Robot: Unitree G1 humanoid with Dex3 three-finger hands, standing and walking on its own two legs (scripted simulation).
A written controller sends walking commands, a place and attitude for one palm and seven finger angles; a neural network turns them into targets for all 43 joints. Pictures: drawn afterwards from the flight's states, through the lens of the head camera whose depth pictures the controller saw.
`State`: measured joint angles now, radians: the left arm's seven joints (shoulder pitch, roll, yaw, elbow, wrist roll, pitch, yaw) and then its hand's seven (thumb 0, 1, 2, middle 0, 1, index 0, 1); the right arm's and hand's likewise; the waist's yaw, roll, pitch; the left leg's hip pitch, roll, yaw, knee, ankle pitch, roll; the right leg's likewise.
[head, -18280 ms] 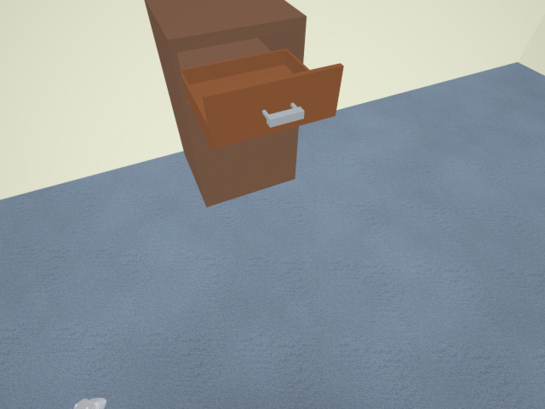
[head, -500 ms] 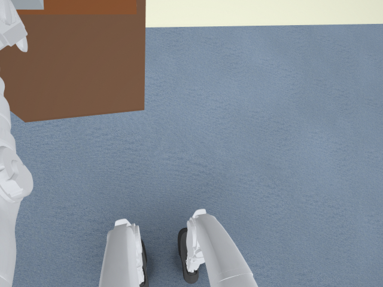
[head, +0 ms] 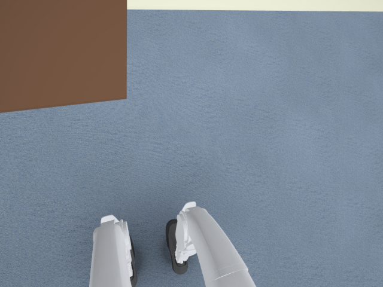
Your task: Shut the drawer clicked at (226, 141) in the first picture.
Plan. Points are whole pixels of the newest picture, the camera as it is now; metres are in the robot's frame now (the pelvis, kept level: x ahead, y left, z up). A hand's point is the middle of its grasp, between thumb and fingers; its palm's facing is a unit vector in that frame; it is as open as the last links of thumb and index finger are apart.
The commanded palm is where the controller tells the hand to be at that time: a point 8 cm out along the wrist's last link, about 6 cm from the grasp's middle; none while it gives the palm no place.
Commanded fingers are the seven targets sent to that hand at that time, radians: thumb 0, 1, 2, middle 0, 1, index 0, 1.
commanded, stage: push the drawer shut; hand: left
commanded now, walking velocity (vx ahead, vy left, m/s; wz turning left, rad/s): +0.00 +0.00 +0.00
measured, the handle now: out of the picture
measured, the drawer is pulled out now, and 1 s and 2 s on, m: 0.00 0.00 0.00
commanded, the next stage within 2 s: pull the fist back off the drawer in 0.06 s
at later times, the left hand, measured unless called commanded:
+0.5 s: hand out of the picture +0.61 +0.26 +0.07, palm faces +0.10 -0.99 -0.05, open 3.2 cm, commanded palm +0.62 +0.23 +0.07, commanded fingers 0.00 0.90 0.90 -1.40 -1.60 -1.40 -1.60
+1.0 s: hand out of the picture +0.59 +0.26 +0.07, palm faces +0.12 -0.99 -0.03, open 3.2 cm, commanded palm +0.55 +0.26 +0.08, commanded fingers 0.00 0.90 0.90 -1.40 -1.60 -1.40 -1.60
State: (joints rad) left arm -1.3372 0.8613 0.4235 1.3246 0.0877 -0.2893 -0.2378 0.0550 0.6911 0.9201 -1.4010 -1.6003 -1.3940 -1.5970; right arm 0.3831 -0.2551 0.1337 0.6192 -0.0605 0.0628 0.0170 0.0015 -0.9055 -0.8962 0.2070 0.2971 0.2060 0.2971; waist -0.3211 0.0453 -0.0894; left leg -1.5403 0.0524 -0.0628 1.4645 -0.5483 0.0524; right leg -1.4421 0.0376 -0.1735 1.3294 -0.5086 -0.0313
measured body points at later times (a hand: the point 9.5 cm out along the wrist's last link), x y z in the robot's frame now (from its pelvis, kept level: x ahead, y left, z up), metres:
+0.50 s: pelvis -0.02 +0.01 -0.01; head +0.22 +0.08 +0.37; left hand +0.60 +0.31 +0.07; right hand -0.07 -0.24 -0.08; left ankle +0.04 +0.09 -0.58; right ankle +0.05 -0.11 -0.58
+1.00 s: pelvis +0.03 +0.01 +0.03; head +0.24 +0.07 +0.42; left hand +0.58 +0.31 +0.07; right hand +0.02 -0.25 -0.06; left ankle +0.04 +0.09 -0.58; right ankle +0.05 -0.11 -0.58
